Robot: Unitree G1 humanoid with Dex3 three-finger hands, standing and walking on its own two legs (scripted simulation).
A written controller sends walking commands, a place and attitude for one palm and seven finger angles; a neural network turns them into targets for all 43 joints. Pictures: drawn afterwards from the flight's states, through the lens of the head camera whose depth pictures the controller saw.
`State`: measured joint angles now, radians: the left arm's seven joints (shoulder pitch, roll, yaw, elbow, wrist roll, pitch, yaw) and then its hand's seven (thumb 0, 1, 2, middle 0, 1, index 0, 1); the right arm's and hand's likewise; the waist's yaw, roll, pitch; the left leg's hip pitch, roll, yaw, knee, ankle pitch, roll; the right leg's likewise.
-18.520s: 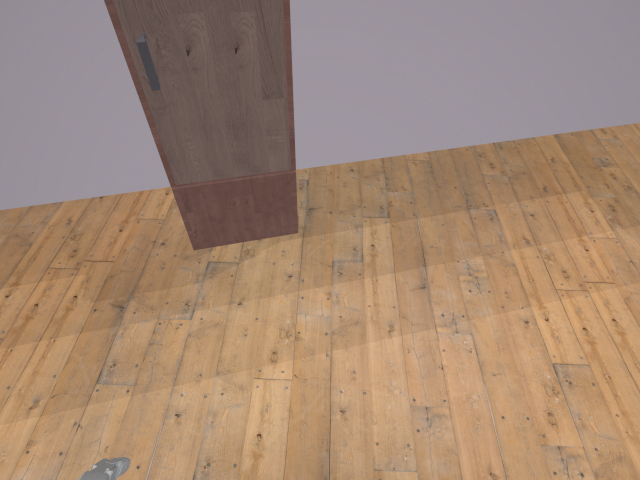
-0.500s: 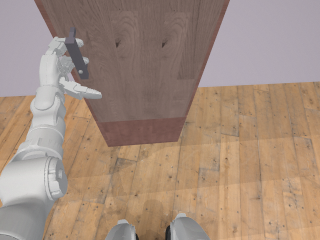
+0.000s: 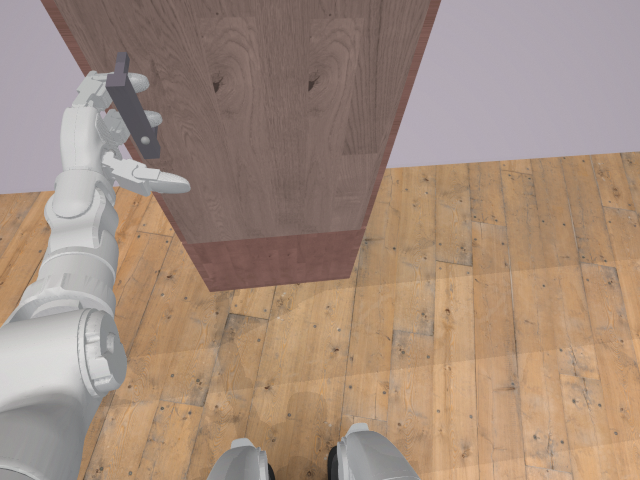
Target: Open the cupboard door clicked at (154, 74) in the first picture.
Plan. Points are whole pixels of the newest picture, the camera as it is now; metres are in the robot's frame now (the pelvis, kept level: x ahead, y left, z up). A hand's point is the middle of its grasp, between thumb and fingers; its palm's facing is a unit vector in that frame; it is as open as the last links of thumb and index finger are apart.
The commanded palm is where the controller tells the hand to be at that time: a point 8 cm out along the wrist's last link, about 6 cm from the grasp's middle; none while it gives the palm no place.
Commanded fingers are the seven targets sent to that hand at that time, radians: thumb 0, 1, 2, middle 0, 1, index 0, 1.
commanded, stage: slide the fingers in behind the handle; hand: left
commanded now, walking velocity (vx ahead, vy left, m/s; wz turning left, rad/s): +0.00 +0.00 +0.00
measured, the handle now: (137, 108) +0.57 +0.18 +0.08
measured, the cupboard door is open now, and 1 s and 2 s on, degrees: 0 0 41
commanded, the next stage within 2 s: close the thumb around the handle in 0.02 s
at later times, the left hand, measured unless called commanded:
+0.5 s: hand (145, 142) +0.51 +0.17 +0.08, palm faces +0.01 -1.00 -0.03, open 9.9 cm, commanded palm +0.48 +0.21 +0.08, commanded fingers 0.00 0.62 0.78 -0.38 -1.32 -0.38 -1.32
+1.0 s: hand (153, 144) +0.51 +0.16 +0.08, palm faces +0.02 -1.00 -0.02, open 5.7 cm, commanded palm +0.47 +0.21 +0.08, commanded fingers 0.00 0.90 0.90 -0.40 -1.35 -0.40 -1.35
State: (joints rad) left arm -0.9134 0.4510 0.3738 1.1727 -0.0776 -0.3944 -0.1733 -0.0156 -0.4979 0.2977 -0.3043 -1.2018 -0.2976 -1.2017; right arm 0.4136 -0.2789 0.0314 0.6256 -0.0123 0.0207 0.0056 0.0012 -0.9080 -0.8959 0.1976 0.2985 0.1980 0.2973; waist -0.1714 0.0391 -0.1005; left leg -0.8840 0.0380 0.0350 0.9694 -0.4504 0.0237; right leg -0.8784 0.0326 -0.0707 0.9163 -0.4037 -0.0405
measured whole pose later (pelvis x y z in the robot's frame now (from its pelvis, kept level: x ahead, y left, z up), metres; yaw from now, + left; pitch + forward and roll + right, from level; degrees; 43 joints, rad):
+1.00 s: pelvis +0.00 +0.01 +0.00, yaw +0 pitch +20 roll -2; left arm -0.88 0.39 0.35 1.14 -0.08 -0.41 -0.13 0.01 0.73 0.82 -0.35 -1.32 -0.36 -1.35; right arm 0.41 -0.27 0.03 0.63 -0.01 0.03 0.01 0.00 -0.91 -0.90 0.20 0.30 0.20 0.30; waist -0.17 0.04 -0.10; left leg -0.86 0.03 0.04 0.96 -0.46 0.03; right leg -0.85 0.03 -0.06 0.91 -0.41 -0.03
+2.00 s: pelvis +0.03 -0.05 +0.02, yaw +4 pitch +8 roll +1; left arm 0.22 -0.05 -0.31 -0.03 0.06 -0.09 0.53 0.02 0.64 0.75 -0.33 -1.26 -0.37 -1.33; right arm 0.15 -0.18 0.03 0.53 -0.06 0.03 0.03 0.01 -0.91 -0.90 0.20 0.30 0.20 0.30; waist -0.03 0.05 -0.11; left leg -0.51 0.02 -0.03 0.82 -0.45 -0.04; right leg -0.51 0.03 -0.13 0.83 -0.47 -0.10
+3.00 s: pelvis -0.01 +0.00 +0.01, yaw +2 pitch +8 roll +0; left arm 0.02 -0.02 -0.28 0.17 0.08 -0.23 0.31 -0.01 -0.50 0.30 -0.19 -0.38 -0.11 -0.37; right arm 0.21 -0.19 0.03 0.54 -0.04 -0.03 0.00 0.01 -0.91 -0.90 0.20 0.30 0.20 0.30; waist 0.00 0.04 -0.10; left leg -0.62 -0.03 -0.03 0.91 -0.43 0.02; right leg -0.62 0.00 -0.06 0.91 -0.42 -0.04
